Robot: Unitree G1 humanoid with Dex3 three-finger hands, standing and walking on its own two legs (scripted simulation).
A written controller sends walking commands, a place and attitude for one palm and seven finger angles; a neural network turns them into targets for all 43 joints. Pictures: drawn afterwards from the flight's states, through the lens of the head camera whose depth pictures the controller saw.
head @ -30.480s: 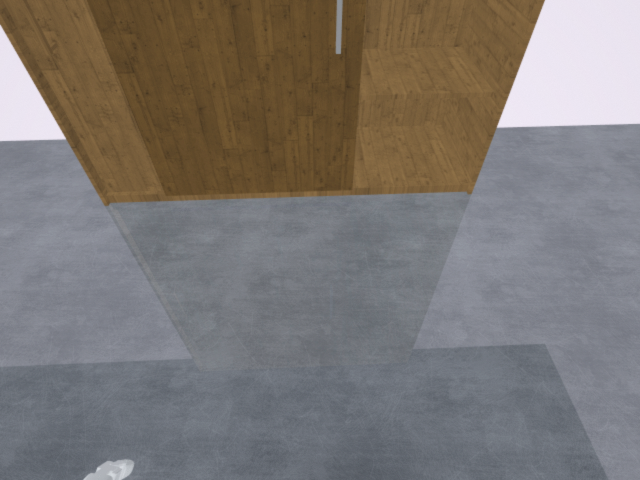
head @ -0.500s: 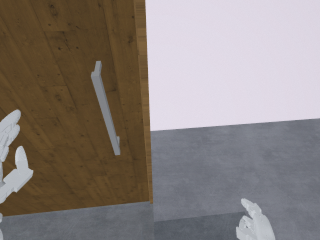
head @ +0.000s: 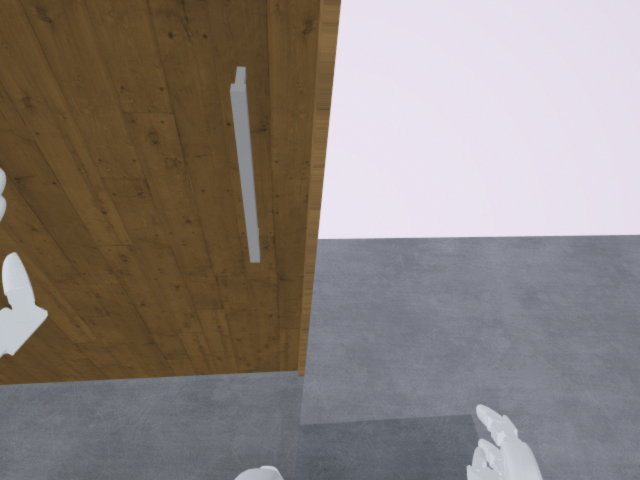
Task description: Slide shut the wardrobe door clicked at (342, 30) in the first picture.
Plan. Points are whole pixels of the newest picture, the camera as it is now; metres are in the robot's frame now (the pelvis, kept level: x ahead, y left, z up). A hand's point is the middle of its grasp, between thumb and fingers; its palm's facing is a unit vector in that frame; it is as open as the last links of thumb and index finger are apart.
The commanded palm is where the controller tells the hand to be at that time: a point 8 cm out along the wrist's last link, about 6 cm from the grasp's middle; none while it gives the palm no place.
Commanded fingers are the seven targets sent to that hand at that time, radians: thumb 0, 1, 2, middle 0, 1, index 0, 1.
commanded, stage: step back with the hand held close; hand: left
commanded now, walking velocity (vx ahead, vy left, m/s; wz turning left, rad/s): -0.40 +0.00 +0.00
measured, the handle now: (249, 181) +0.48 +0.14 +0.10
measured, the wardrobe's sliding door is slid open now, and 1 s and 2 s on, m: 0.00 0.00 0.00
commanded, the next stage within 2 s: stop stepping back and stand still in 0.58 s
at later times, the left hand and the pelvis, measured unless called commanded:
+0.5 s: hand out of the picture +0.15 +0.27 +0.19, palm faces +0.38 -0.81 -0.45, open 7.4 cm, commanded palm +0.08 +0.31 +0.19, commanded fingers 0.00 0.90 0.90 -0.20 -0.30 -0.20 -0.30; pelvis -0.07 +0.01 +0.01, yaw -2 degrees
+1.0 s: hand out of the picture +0.05 +0.30 +0.18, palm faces +0.41 -0.86 -0.31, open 7.4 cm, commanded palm -0.02 +0.33 +0.19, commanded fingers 0.00 0.90 0.90 -0.20 -0.30 -0.20 -0.30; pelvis -0.19 +0.05 +0.01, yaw -5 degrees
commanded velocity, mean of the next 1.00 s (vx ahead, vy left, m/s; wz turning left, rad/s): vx -0.17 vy -0.01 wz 0.01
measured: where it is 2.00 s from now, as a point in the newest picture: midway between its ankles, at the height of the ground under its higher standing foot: outside the picture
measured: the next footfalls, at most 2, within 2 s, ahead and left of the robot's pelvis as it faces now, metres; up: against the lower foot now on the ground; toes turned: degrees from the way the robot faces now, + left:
right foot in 0.12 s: -0.01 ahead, -0.13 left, +0.00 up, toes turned +3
right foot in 0.76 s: -0.19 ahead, -0.11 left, +0.00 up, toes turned -4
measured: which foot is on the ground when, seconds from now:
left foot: down 0.00-0.76, up 0.78-0.88, down 0.90-1.00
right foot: up 0.00-0.10, down 0.12-0.44, up 0.46-0.74, down 0.76-1.00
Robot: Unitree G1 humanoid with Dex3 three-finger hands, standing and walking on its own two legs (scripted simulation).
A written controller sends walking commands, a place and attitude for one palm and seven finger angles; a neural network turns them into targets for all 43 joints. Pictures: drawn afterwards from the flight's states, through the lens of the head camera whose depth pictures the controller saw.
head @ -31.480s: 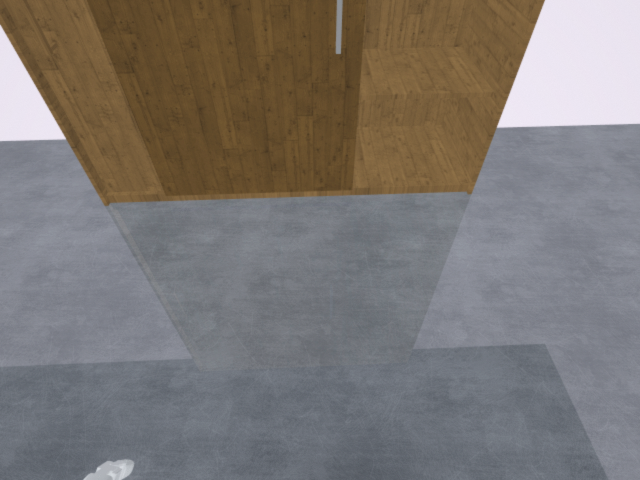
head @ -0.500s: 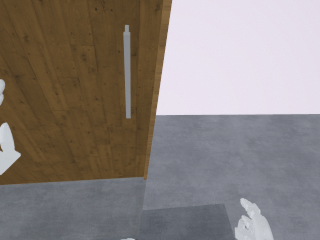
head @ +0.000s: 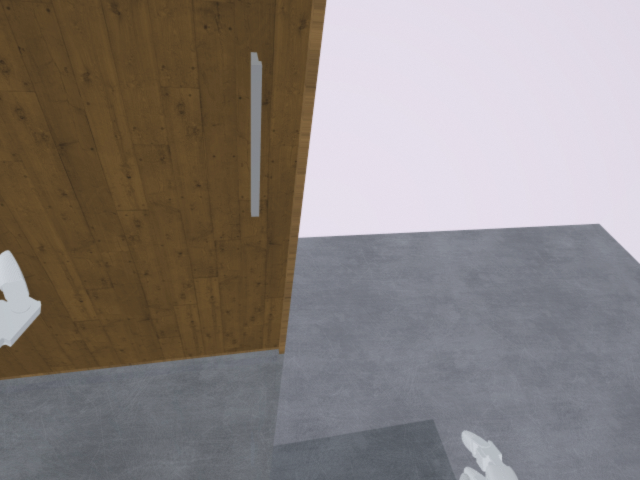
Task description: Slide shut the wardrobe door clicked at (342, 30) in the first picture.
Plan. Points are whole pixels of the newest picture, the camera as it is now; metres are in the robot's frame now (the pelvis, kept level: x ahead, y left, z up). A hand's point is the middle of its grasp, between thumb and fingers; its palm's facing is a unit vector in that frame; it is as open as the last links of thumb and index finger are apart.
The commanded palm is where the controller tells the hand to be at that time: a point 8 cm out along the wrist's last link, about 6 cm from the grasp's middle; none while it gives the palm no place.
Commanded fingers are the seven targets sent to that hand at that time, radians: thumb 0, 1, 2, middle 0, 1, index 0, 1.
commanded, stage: stop stepping back and stand still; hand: left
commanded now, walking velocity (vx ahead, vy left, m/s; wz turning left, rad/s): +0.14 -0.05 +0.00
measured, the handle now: (254, 143) +0.65 +0.15 +0.09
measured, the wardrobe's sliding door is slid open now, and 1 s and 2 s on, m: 0.00 0.00 0.00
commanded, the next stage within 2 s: let the arm hang, fingers relaxed in 1.46 s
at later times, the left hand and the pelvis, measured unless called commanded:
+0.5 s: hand out of the picture +0.14 +0.29 +0.18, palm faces +0.45 -0.78 -0.44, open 7.4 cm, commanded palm +0.07 +0.33 +0.18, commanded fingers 0.00 0.90 0.90 -0.20 -0.30 -0.20 -0.30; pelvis -0.06 +0.02 -0.01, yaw +2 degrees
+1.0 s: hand out of the picture +0.14 +0.33 +0.17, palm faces +0.47 -0.73 -0.50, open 7.4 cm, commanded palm +0.08 +0.36 +0.18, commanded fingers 0.00 0.90 0.90 -0.20 -0.30 -0.20 -0.30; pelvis -0.03 +0.05 +0.00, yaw +5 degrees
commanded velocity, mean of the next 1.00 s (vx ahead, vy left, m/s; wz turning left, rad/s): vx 0.08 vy -0.03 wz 0.00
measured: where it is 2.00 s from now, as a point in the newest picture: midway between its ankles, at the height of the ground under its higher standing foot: outside the picture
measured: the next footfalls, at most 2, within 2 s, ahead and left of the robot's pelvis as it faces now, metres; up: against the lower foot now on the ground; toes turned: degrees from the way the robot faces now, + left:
left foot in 0.34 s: +0.02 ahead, +0.18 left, +0.00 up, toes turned +7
right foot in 0.50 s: +0.02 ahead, -0.04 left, +0.00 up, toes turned +3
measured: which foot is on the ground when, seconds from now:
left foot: down 0.00-0.10, up 0.12-0.32, down 0.34-1.00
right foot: down 0.00-0.34, up 0.36-0.48, down 0.50-1.00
